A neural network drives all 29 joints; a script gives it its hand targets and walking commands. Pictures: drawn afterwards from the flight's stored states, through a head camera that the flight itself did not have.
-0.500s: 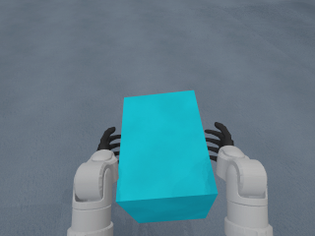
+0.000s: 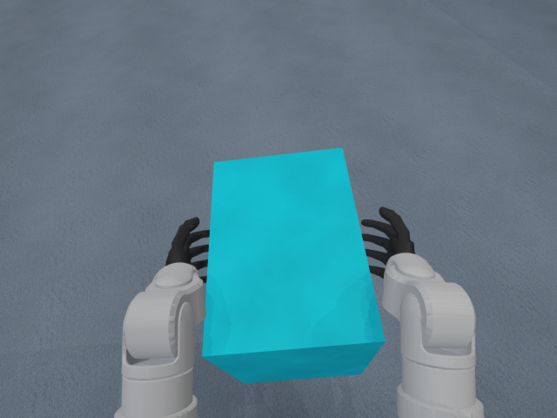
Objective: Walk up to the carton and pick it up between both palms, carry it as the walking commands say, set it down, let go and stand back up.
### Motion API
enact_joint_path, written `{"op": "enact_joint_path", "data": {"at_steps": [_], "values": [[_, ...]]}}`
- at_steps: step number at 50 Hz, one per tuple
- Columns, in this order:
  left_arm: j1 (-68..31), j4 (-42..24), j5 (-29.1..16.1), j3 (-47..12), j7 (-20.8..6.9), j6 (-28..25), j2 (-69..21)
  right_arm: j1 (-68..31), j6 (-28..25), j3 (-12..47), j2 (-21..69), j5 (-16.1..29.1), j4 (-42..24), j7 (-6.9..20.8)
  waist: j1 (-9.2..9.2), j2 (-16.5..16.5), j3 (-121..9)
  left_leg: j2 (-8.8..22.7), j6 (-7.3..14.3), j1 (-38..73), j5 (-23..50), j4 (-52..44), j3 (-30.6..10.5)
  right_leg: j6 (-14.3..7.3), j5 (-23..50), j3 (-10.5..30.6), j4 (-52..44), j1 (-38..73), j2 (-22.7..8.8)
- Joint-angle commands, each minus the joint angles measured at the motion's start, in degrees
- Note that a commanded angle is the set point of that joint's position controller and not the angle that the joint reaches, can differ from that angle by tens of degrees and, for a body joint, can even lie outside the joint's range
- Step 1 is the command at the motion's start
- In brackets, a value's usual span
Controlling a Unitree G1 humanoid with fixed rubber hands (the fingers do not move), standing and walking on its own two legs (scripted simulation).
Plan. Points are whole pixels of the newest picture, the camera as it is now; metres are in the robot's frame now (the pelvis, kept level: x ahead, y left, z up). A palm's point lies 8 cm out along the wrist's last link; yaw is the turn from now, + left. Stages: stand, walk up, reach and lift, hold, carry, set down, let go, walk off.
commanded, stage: carry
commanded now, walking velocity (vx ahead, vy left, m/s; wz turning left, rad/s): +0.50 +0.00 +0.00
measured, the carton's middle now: (290, 272) +0.33 -0.01 +0.00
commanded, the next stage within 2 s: none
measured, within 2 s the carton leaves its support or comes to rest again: neither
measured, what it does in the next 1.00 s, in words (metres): walks ahead: left foot, then right foot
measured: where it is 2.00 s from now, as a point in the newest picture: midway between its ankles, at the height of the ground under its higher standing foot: (263, 171)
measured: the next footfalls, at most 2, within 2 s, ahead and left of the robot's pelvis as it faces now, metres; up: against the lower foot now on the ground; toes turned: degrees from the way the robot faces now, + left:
left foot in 0.26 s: +0.37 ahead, +0.15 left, +0.00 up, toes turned +6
right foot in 0.76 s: +0.63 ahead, -0.08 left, +0.00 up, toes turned -7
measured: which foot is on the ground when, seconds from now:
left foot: up 0.00-0.24, down 0.26-0.78, up 0.80-1.00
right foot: down 0.00-0.26, up 0.28-0.74, down 0.76-1.00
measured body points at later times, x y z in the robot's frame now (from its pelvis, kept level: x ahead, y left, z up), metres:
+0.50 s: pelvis +0.33 +0.07 +0.02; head +0.37 +0.09 +0.46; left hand +0.62 +0.21 +0.07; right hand +0.62 -0.07 +0.09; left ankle +0.33 +0.14 -0.73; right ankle +0.31 -0.06 -0.65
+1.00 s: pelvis +0.68 +0.06 +0.01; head +0.73 +0.04 +0.45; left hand +0.98 +0.19 +0.08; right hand +0.98 -0.09 +0.08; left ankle +0.73 +0.15 -0.69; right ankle +0.59 -0.07 -0.73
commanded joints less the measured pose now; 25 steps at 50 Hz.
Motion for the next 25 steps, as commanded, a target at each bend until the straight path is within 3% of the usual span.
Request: {"op": "enact_joint_path", "data": {"at_steps": [1, 2, 4, 7, 9, 11, 12, 13, 14, 15, 17, 19, 21, 25], "values": [[-23.2, -10.2, -22.8, -30.3, -13.2, -4.0, -60.4, -20.4, -2.6, 35.7, 61.9, 19.5, -9.8, 11.9, 1.18, -9.9, -21.4, 3.5, -0.3, -17.1, 7.9, -5.7, -5.9, -4.7, 13.8, 19.7, -21.4, 31.9, -15.8], [-22.5, -9.0, -22.5, -30.0, -13.4, -4.0, -60.1, -20.1, -2.7, 35.8, 61.9, 19.0, -9.2, 11.7, 1.32, -11.9, -20.4, 3.6, -0.4, -17.5, 7.9, -8.3, -5.1, -5.9, 12.6, 19.2, -23.0, 31.1, -16.7], [-22.6, -8.5, -22.7, -29.7, -13.6, -4.3, -59.9, -20.6, -2.9, 35.8, 61.6, 18.6, -8.9, 11.6, 1.41, -11.7, -18.9, 3.6, -0.6, -15.4, 9.5, -17.3, -3.8, -6.0, 13.9, 14.8, -23.1, 29.3, -16.0], [-23.0, -9.0, -22.6, -29.5, -13.4, -4.0, -58.5, -21.0, -2.8, 35.1, 60.0, 18.6, -9.1, 11.4, 1.34, -13.9, -16.1, 0.7, -0.7, -4.0, 18.8, -32.6, 0.7, -2.4, 14.7, 5.9, -21.9, 20.4, -12.1], [-23.0, -8.4, -22.3, -29.1, -13.1, -3.5, -56.5, -20.5, -2.2, 34.0, 58.4, 18.1, -7.7, 11.3, 1.66, -15.8, -14.4, -1.2, -1.1, 1.3, 21.4, -37.6, 3.4, -1.8, 15.6, 3.8, -19.4, 18.5, -12.0], [-24.7, -7.0, -22.0, -29.2, -12.7, -3.2, -55.1, -21.1, -1.6, 32.7, 57.8, 17.8, -5.7, 11.1, 0.56, -12.9, -17.2, -2.9, -0.6, 13.9, 24.4, -45.9, 6.3, 0.4, 24.5, -1.5, -8.0, 16.6, -9.6], [-25.3, -6.2, -21.6, -29.4, -12.4, -2.9, -55.0, -20.5, -1.4, 31.8, 57.3, 17.6, -4.0, 11.0, -0.48, -7.6, -22.6, -0.8, 0.8, 27.7, 21.4, -45.0, 3.4, 2.7, 23.6, -4.7, 2.9, 10.9, -6.4], [-27.9, -6.1, -21.5, -29.7, -12.2, -2.6, -53.9, -22.1, -1.5, 30.3, 55.6, 16.8, -2.9, 10.8, -1.5, 6.8, -25.5, 12.7, 5.9, 37.2, 12.3, -49.9, -18.3, 5.9, 11.1, -6.5, 20.9, -2.2, -1.1], [-25.3, -7.1, -21.5, -30.8, -12.0, -2.1, -54.2, -18.7, -1.4, 30.1, 55.0, 16.7, -2.1, 10.7, -0.5, 17.6, -25.6, 22.0, 11.9, 43.2, 18.2, -55.9, -37.3, 6.5, -13.6, -0.8, 32.2, -14.0, 5.5], [-23.6, -6.2, -21.5, -31.0, -11.9, -1.8, -54.1, -14.9, -1.3, 30.0, 55.1, 16.7, -1.4, 10.8, -0.26, 15.9, -24.9, 23.0, 13.9, 46.4, 34.2, -51.8, -36.9, 5.1, -16.5, 5.3, 37.7, -18.7, 4.4], [-23.5, -5.1, -21.7, -32.2, -12.2, -2.2, -58.2, -18.5, -1.4, 31.3, 57.9, 17.5, -4.1, 11.7, -0.51, 7.3, -25.2, 22.0, 11.9, 41.0, 32.2, -50.0, -28.5, 4.6, -11.1, 8.4, 35.2, -19.6, -1.6], [-25.9, -7.5, -23.5, -34.8, -13.1, -3.5, -63.6, -19.3, -3.0, 31.9, 61.9, 18.2, -6.3, 12.8, -0.35, 6.7, -24.7, 18.7, 9.8, 34.3, 28.2, -53.1, -22.3, 5.1, -5.9, 8.6, 28.2, -15.5, -4.2], [-30.0, -10.9, -24.7, -36.2, -13.5, -5.4, -65.1, -22.1, -4.7, 31.6, 63.4, 19.1, -8.9, 13.5, -0.35, 8.4, -25.1, 18.9, 10.3, 33.9, 26.7, -55.5, -20.8, 5.5, -4.1, 7.0, 25.7, -14.9, -3.0], [-29.3, -12.7, -24.0, -36.8, -13.4, -6.0, -64.8, -20.4, -5.5, 31.8, 62.3, 19.0, -10.8, 13.9, -0.21, 6.8, -22.4, 19.4, 11.1, 31.4, 26.0, -59.1, -17.0, 5.7, -1.0, 5.9, 19.1, -16.0, -3.5]]}}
